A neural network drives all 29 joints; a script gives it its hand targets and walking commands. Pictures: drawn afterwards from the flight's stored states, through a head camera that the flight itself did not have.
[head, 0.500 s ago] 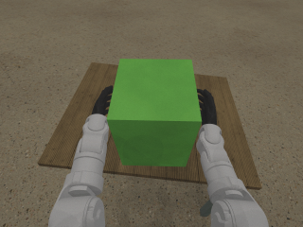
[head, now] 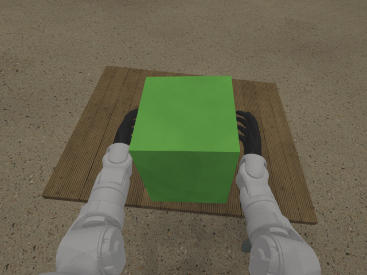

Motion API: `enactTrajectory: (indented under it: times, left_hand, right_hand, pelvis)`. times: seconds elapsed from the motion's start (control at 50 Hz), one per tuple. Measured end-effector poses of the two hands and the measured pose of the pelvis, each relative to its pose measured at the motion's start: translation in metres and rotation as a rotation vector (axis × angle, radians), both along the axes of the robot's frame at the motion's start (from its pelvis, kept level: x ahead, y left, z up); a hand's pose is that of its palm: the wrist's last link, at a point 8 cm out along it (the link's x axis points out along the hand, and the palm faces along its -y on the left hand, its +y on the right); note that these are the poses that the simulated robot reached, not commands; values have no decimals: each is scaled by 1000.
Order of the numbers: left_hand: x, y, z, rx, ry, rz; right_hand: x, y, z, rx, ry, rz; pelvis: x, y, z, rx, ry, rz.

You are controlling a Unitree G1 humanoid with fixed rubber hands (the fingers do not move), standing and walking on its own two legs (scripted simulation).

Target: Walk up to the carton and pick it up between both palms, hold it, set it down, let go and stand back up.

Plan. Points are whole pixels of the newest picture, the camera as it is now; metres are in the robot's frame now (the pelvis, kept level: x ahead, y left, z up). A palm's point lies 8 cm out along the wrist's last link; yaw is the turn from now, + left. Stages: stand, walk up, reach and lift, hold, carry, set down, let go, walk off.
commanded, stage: set down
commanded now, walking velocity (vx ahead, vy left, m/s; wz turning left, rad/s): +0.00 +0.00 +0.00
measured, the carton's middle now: (188, 143) +0.41 -0.03 +0.02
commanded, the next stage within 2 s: none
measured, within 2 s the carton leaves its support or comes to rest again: rests again in 1.30 s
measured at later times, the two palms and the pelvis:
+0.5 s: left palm (128, 144) +0.41 +0.12 +0.02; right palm (248, 152) +0.37 -0.17 +0.04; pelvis +0.01 +0.00 +0.00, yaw +0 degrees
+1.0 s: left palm (132, 148) +0.42 +0.12 -0.01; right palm (244, 157) +0.38 -0.17 +0.01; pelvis +0.01 +0.00 -0.01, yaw +1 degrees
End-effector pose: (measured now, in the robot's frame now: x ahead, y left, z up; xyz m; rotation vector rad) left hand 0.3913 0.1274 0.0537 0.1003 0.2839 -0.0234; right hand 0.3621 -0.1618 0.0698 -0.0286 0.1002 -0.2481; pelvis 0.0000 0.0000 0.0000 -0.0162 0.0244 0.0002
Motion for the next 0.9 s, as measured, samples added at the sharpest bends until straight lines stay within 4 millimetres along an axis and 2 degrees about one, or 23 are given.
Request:
enactTrajectory:
  times: [0.9]
  left_hand:
    - [28,-8,-60,-5,70,-44]
  right_hand:
    - [17,-6,-54,2,87,-45]
  pelvis:
    - [7,-1,-7,-8,253,12]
